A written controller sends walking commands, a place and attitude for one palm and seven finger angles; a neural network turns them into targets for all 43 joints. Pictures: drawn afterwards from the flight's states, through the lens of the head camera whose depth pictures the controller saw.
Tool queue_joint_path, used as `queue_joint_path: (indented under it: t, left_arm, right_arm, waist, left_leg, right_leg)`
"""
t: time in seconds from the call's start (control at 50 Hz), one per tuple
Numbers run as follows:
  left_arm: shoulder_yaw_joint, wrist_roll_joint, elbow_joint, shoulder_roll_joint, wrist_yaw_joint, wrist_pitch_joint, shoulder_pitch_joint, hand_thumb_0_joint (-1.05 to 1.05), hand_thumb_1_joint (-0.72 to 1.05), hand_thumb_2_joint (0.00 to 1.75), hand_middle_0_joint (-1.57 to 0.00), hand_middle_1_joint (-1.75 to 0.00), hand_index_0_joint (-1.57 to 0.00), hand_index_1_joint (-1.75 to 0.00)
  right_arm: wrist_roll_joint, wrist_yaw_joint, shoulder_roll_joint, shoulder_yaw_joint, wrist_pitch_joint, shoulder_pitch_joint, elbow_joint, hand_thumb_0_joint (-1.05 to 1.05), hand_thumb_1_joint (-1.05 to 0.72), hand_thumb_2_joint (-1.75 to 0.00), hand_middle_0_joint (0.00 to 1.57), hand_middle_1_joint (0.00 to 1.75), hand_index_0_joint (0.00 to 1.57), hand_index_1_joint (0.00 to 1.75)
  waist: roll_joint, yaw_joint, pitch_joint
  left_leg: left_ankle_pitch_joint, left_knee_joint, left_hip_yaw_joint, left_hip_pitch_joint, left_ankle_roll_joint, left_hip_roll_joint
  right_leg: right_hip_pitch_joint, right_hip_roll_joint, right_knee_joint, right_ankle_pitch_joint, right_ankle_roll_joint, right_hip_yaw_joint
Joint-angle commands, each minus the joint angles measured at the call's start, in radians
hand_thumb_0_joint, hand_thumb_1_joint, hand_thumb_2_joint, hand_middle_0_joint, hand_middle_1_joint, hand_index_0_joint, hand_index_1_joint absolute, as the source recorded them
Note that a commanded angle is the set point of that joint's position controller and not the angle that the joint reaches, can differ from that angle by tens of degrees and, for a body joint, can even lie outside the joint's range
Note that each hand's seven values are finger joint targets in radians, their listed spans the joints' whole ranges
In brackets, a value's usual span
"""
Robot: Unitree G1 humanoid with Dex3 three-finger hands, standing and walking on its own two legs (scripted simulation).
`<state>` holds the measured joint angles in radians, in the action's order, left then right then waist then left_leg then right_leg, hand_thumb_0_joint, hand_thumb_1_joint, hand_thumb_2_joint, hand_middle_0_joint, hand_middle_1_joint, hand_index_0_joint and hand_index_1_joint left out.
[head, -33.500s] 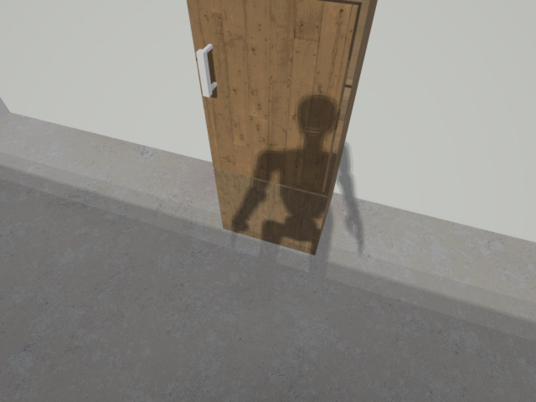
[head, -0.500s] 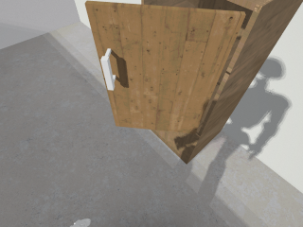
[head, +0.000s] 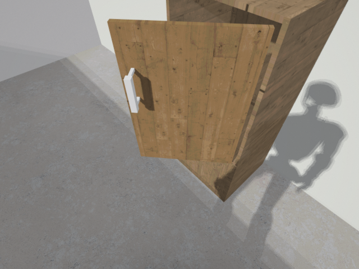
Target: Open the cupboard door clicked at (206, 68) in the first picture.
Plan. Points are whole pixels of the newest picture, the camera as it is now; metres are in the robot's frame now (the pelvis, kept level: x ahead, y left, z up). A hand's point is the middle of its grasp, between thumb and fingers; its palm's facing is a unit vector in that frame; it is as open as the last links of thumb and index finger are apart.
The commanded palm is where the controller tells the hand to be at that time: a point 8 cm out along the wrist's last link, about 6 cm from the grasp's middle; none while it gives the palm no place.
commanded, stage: come to a stop and stand still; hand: left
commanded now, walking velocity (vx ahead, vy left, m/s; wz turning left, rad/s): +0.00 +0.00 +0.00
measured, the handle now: (133, 90) +0.59 +0.17 +0.05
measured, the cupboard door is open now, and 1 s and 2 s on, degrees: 42 42 42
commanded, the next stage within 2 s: look again from close up in 0.28 s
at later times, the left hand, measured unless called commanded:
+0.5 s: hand out of the picture -0.02 +0.15 -0.18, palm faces -0.01 -0.98 -0.19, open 7.3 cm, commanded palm none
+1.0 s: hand out of the picture -0.06 +0.21 -0.18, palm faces +0.03 -0.98 -0.21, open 7.4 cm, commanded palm none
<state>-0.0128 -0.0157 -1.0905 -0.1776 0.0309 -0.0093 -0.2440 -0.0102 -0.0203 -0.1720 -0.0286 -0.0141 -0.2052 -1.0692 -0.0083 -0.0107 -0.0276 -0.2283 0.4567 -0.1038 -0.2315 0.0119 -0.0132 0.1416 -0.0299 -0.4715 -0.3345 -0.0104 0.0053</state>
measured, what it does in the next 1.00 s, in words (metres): shifts its weight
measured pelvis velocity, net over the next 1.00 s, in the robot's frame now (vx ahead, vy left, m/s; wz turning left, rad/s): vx -0.05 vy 0.02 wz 0.02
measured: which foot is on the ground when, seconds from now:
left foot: down 0.00-1.00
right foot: down 0.00-1.00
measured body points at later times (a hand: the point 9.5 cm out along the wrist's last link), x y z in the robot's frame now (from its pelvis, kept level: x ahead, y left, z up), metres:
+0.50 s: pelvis -0.01 -0.01 +0.00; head +0.02 -0.01 +0.45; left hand -0.01 +0.20 -0.16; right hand -0.02 -0.23 -0.16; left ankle +0.01 +0.11 -0.74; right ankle -0.05 -0.12 -0.74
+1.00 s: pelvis -0.05 +0.02 +0.00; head -0.05 +0.04 +0.45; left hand -0.06 +0.26 -0.16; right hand -0.01 -0.22 -0.14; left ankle +0.01 +0.11 -0.74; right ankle -0.05 -0.12 -0.74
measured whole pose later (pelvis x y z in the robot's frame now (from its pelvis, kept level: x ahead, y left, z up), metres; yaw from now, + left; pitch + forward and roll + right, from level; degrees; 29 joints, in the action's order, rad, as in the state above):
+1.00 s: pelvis -0.05 +0.02 +0.00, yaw +1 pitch -1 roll -1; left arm 0.00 -0.03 -1.04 -0.21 0.03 0.00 -0.35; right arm -0.02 -0.01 -0.18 -0.01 0.00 -0.26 -1.04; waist 0.03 0.01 0.00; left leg -0.17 0.48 -0.08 -0.30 0.04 0.00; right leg 0.20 -0.04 -0.49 -0.28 -0.02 0.02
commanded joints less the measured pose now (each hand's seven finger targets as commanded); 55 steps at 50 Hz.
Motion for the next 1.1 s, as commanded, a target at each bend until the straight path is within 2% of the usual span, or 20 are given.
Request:
queue_joint_path:
  t: [0.0,0.08,0.12,0.24,0.34,0.36,0.38,0.4,0.42,0.46,0.48,0.52,0.58,0.62,0.66,0.72,0.92,0.96,1.04,1.08]
  left_arm:
    - [-0.010,0.008,0.036,-0.108,0.006,0.030,-0.036,0.00,0.90,0.90,-0.20,-0.30,-0.20,-0.30]
    - [-0.006,0.008,0.019,-0.098,0.005,0.025,-0.050,0.00,0.90,0.90,-0.20,-0.30,-0.20,-0.30]
    - [-0.006,0.011,0.011,-0.096,0.004,0.025,-0.058,0.00,0.90,0.90,-0.20,-0.30,-0.20,-0.30]
    - [-0.006,0.012,-0.009,-0.083,0.005,0.031,-0.079,0.00,0.90,0.90,-0.20,-0.30,-0.20,-0.30]
    - [-0.004,0.013,-0.021,-0.066,0.007,0.031,-0.093,0.00,0.90,0.90,-0.20,-0.30,-0.20,-0.30]
    - [0.006,-0.016,-0.028,-0.080,0.047,0.062,-0.166,0.00,0.90,0.90,-0.20,-0.30,-0.20,-0.30]
    - [-0.008,-0.013,-0.005,-0.124,0.048,0.077,-0.155,0.00,0.90,0.90,-0.20,-0.30,-0.20,-0.30]
    - [-0.007,-0.005,0.017,-0.124,0.042,0.077,-0.158,0.00,0.90,0.90,-0.20,-0.30,-0.20,-0.30]
    - [-0.001,0.004,0.015,-0.105,0.041,0.077,-0.160,0.00,0.90,0.90,-0.20,-0.30,-0.20,-0.30]
    - [-0.003,0.006,0.033,-0.082,0.038,0.069,-0.165,0.00,0.90,0.90,-0.20,-0.30,-0.20,-0.30]
    - [-0.002,0.001,0.041,-0.083,0.038,0.061,-0.154,0.00,0.90,0.90,-0.20,-0.30,-0.20,-0.30]
    - [0.000,0.000,0.054,-0.070,0.032,0.045,-0.142,0.00,0.90,0.90,-0.20,-0.30,-0.20,-0.30]
    - [0.006,-0.004,0.061,-0.072,0.022,0.033,-0.129,0.00,0.90,0.90,-0.20,-0.30,-0.20,-0.30]
    - [0.005,-0.006,0.077,-0.083,0.018,0.028,-0.117,0.00,0.90,0.90,-0.20,-0.30,-0.20,-0.30]
    - [0.003,-0.006,0.087,-0.092,0.015,0.024,-0.114,0.00,0.90,0.90,-0.20,-0.30,-0.20,-0.30]
    - [0.001,-0.009,0.097,-0.101,0.011,0.020,-0.129,0.00,0.90,0.90,-0.20,-0.30,-0.20,-0.30]
    - [-0.002,-0.010,0.096,-0.126,0.001,0.025,-0.146,0.00,0.90,0.90,-0.20,-0.30,-0.20,-0.30]
    - [0.006,-0.011,0.078,-0.086,-0.002,0.018,-0.183,0.00,0.90,0.90,-0.20,-0.30,-0.20,-0.30]
    - [-0.006,-0.015,0.081,-0.087,-0.014,0.010,-0.216,0.00,0.90,0.90,-0.20,-0.30,-0.20,-0.30]
    - [-0.011,-0.014,0.079,-0.085,-0.019,0.015,-0.230,0.00,0.90,0.90,-0.20,-0.30,-0.20,-0.30]
  right_arm:
    - [0.000,-0.002,-0.099,-0.015,0.015,-0.066,-0.002,0.00,-0.90,-0.90,0.20,0.30,0.20,0.30]
    - [-0.003,0.000,-0.077,-0.007,0.011,-0.071,-0.031,0.00,-0.90,-0.90,0.20,0.30,0.20,0.30]
    - [-0.005,-0.002,-0.078,-0.002,0.012,-0.085,-0.041,0.00,-0.90,-0.90,0.20,0.30,0.20,0.30]
    - [-0.004,-0.009,-0.072,0.002,0.020,-0.112,-0.062,0.00,-0.90,-0.90,0.20,0.30,0.20,0.30]
    - [-0.004,-0.013,-0.065,0.004,0.022,-0.130,-0.073,0.00,-0.90,-0.90,0.20,0.30,0.20,0.30]
    - [0.004,-0.001,-0.084,0.012,0.047,-0.028,0.011,0.00,-0.90,-0.90,0.20,0.30,0.20,0.30]
    - [0.001,-0.001,-0.054,0.018,0.047,-0.054,0.058,0.00,-0.90,-0.90,0.20,0.30,0.20,0.30]
    - [-0.003,-0.007,-0.021,0.014,0.054,-0.140,0.035,0.00,-0.90,-0.90,0.20,0.30,0.20,0.30]
    - [-0.002,-0.010,-0.041,0.009,0.057,-0.174,0.025,0.00,-0.90,-0.90,0.20,0.30,0.20,0.30]
    - [0.004,-0.013,-0.067,0.003,0.055,-0.165,0.035,0.00,-0.90,-0.90,0.20,0.30,0.20,0.30]
    - [0.001,-0.014,-0.073,0.001,0.056,-0.157,0.038,0.00,-0.90,-0.90,0.20,0.30,0.20,0.30]
    - [-0.001,-0.014,-0.073,0.002,0.047,-0.126,0.049,0.00,-0.90,-0.90,0.20,0.30,0.20,0.30]
    - [-0.002,-0.008,-0.077,0.002,0.037,-0.094,0.062,0.00,-0.90,-0.90,0.20,0.30,0.20,0.30]
    - [-0.005,-0.002,-0.094,-0.005,0.032,-0.090,0.074,0.00,-0.90,-0.90,0.20,0.30,0.20,0.30]
    - [-0.008,0.000,-0.110,-0.008,0.031,-0.086,0.080,0.00,-0.90,-0.90,0.20,0.30,0.20,0.30]
    - [-0.009,0.002,-0.131,-0.013,0.033,-0.072,0.093,0.00,-0.90,-0.90,0.20,0.30,0.20,0.30]
    - [-0.004,0.006,-0.167,-0.020,0.039,-0.055,0.095,0.00,-0.90,-0.90,0.20,0.30,0.20,0.30]
    - [-0.009,0.008,-0.135,-0.011,0.029,-0.080,0.078,0.00,-0.90,-0.90,0.20,0.30,0.20,0.30]
    - [-0.013,0.008,-0.159,-0.022,0.019,-0.074,0.085,0.00,-0.90,-0.90,0.20,0.30,0.20,0.30]
    - [-0.012,0.009,-0.149,-0.022,0.021,-0.068,0.087,0.00,-0.90,-0.90,0.20,0.30,0.20,0.30]
  waist:
    - [0.114,-0.009,0.008]
    - [0.039,-0.001,-0.079]
    - [0.002,-0.001,-0.077]
    - [0.007,0.001,-0.034]
    - [0.024,0.003,-0.047]
    - [0.017,0.039,-0.087]
    - [0.015,-0.011,-0.037]
    - [0.039,-0.021,0.060]
    - [0.084,-0.021,0.150]
    - [0.096,-0.005,0.192]
    - [0.020,-0.005,0.140]
    - [-0.009,0.004,0.044]
    - [0.027,0.011,-0.073]
    - [0.027,0.002,-0.107]
    - [-0.004,0.003,-0.110]
    - [-0.039,0.011,-0.086]
    - [-0.021,0.018,-0.027]
    - [-0.021,0.016,-0.011]
    - [-0.041,0.027,-0.062]
    - [-0.016,0.033,-0.080]
  left_leg:
    - [0.145,-0.062,0.094,0.121,-0.008,-0.087]
    - [0.068,-0.096,0.096,0.089,-0.009,-0.082]
    - [0.064,-0.107,0.096,0.083,-0.011,-0.082]
    - [0.112,-0.102,0.096,0.098,-0.012,-0.092]
    - [0.131,-0.106,0.098,0.095,-0.011,-0.096]
    - [0.216,0.140,0.061,-0.006,-0.028,-0.097]
    - [0.160,0.108,0.059,-0.015,-0.027,-0.065]
    - [0.100,0.059,0.043,0.019,-0.006,-0.043]
    - [0.177,0.067,0.060,0.040,0.002,-0.054]
    - [0.300,0.076,0.084,0.076,0.012,-0.083]
    - [0.358,0.072,0.082,0.079,0.010,-0.092]
    - [0.301,0.041,0.109,0.045,0.016,-0.103]
    - [0.104,-0.018,0.132,-0.026,0.024,-0.099]
    - [-0.029,-0.050,0.143,-0.051,0.022,-0.086]
    - [-0.138,-0.094,0.170,-0.073,0.025,-0.090]
    - [-0.207,-0.133,0.195,-0.093,0.032,-0.099]
    - [-0.228,-0.171,0.211,-0.082,0.036,-0.111]
    - [-0.314,-0.171,0.200,-0.060,0.030,-0.113]
    - [-0.444,-0.174,0.201,-0.110,0.043,-0.139]
    - [-0.407,-0.136,0.180,-0.115,0.046,-0.134]
  right_leg:
    - [0.088,-0.103,0.144,0.271,0.044,-0.094]
    - [0.123,-0.088,0.190,0.109,0.048,-0.098]
    - [0.112,-0.087,0.189,0.103,0.049,-0.099]
    - [0.062,-0.083,0.181,0.175,0.051,-0.087]
    - [0.056,-0.080,0.177,0.197,0.048,-0.077]
    - [0.092,-0.136,0.143,0.682,0.016,-0.136]
    - [0.006,-0.176,0.068,1.051,0.030,-0.115]
    - [-0.072,-0.165,-0.016,1.132,0.044,-0.092]
    - [-0.114,-0.142,-0.047,1.069,0.051,-0.067]
    - [-0.099,-0.108,-0.039,0.824,0.049,-0.061]
    - [-0.050,-0.096,-0.035,0.715,0.054,-0.054]
    - [0.038,-0.071,0.000,0.413,0.054,-0.056]
    - [0.118,-0.054,0.058,0.145,0.048,-0.062]
    - [0.162,-0.048,0.078,0.010,0.051,-0.072]
    - [0.171,-0.040,0.074,-0.042,0.049,-0.067]
    - [0.144,-0.034,0.060,-0.022,0.046,-0.052]
    - [0.114,-0.044,0.070,0.011,0.042,-0.042]
    - [0.136,-0.032,0.063,-0.094,0.040,-0.037]
    - [0.176,-0.008,0.034,-0.188,0.055,-0.038]
    - [0.183,-0.013,0.044,-0.168,0.069,-0.064]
